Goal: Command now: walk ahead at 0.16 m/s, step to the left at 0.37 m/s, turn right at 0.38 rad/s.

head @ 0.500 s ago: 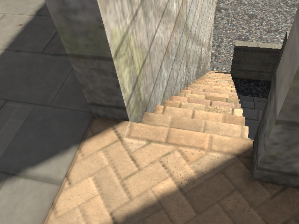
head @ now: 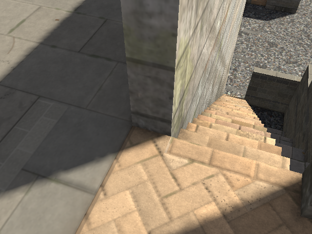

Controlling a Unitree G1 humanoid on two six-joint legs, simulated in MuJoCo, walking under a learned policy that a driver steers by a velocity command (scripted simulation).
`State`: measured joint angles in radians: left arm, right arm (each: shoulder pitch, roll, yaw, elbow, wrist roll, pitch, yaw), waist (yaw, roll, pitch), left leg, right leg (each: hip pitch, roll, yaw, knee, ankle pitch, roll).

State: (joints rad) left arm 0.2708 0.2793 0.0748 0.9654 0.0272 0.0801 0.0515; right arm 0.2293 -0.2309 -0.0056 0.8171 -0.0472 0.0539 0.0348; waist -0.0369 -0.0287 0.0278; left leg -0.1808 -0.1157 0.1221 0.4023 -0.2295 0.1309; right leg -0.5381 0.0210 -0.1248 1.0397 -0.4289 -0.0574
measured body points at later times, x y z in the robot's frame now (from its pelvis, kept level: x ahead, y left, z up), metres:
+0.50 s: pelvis +0.07 +0.15 +0.00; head +0.12 +0.16 +0.44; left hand +0.27 +0.42 -0.13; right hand +0.14 -0.15 -0.09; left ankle +0.16 +0.28 -0.74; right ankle +0.02 +0.01 -0.69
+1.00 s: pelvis +0.02 +0.11 -0.01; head +0.04 +0.08 +0.44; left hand +0.35 +0.10 -0.09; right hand -0.27 -0.08 -0.12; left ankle +0.16 +0.28 -0.74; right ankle -0.07 +0.00 -0.73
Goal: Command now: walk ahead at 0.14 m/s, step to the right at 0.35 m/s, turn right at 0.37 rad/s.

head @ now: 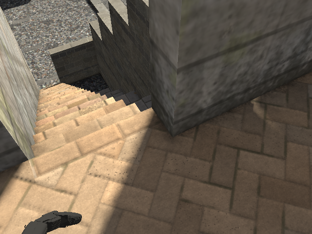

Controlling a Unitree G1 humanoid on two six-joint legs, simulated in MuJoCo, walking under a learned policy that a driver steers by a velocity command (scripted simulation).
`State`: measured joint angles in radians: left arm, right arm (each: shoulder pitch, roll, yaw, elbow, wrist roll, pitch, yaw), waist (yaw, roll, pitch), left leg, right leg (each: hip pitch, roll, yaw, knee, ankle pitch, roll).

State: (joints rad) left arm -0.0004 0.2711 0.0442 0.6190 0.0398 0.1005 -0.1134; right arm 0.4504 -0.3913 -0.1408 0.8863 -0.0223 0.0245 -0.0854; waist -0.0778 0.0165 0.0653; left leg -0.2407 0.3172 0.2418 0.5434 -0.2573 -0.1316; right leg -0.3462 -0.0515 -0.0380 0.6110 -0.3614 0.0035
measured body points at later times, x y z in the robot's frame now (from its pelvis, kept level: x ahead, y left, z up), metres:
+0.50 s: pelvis +0.07 -0.15 +0.02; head +0.09 -0.16 +0.46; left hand +0.08 +0.12 -0.11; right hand +0.20 -0.40 -0.12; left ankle +0.15 +0.02 -0.63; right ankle +0.02 -0.15 -0.72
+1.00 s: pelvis +0.19 -0.22 +0.01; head +0.22 -0.23 +0.46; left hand +0.14 +0.06 -0.09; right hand +0.49 -0.38 -0.09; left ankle +0.15 -0.10 -0.62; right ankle +0.28 -0.35 -0.73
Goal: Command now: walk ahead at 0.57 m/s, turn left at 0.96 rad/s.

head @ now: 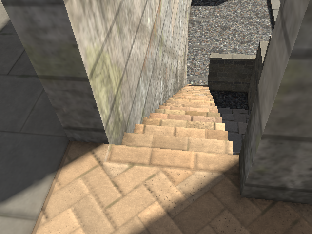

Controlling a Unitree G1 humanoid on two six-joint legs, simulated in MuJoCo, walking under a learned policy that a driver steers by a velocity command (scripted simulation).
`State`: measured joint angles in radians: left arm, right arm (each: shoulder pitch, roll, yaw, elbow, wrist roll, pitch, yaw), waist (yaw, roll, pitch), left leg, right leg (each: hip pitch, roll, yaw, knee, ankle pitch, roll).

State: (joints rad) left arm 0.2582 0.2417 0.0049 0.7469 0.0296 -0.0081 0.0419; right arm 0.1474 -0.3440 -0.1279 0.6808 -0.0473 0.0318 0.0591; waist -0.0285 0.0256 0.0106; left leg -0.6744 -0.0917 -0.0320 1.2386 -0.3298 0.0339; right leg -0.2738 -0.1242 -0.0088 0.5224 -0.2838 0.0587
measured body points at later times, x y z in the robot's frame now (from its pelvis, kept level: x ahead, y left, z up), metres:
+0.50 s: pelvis +0.15 +0.08 +0.00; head +0.20 +0.10 +0.44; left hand +0.15 +0.34 -0.14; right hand +0.36 -0.10 -0.12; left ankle +0.18 +0.16 -0.74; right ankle +0.17 -0.07 -0.67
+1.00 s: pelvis +0.34 +0.03 -0.01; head +0.36 +0.01 +0.44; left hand +0.48 +0.31 -0.10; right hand +0.42 -0.26 -0.13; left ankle +0.24 +0.18 -0.66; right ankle +0.30 -0.04 -0.74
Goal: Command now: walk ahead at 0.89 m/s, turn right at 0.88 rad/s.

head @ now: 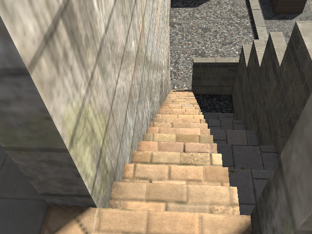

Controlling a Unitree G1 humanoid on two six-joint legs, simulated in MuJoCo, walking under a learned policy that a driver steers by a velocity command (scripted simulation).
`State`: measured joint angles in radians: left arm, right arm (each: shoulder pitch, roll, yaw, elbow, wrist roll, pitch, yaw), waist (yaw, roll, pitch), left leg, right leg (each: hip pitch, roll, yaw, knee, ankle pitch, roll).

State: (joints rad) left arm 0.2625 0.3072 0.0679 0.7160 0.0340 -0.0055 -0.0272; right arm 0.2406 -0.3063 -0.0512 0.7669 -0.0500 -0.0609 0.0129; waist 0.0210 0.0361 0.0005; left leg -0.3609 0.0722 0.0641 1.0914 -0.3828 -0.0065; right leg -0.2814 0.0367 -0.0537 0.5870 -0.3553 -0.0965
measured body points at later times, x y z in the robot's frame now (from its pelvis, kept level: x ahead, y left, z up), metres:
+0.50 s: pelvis +0.37 +0.05 -0.01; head +0.42 +0.01 +0.44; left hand +0.63 +0.25 -0.10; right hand +0.32 -0.19 -0.14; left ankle +0.45 +0.06 -0.73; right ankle +0.28 -0.04 -0.63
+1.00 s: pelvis +0.48 +0.11 +0.01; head +0.49 +0.11 +0.46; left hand +0.49 +0.38 -0.13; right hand +0.43 -0.15 -0.13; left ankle +0.45 +0.15 -0.69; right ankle +0.40 +0.02 -0.73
